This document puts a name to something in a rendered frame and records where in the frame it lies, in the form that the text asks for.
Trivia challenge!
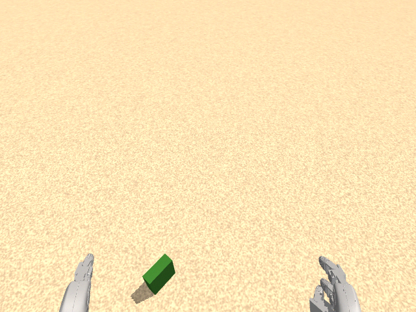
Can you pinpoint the right robot hand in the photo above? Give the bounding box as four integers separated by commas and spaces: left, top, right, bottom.
309, 256, 361, 312

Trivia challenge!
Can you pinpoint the carton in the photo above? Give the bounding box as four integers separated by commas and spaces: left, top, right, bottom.
143, 254, 175, 295

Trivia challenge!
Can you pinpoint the left robot hand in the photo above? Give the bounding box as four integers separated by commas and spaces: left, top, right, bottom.
59, 253, 94, 312

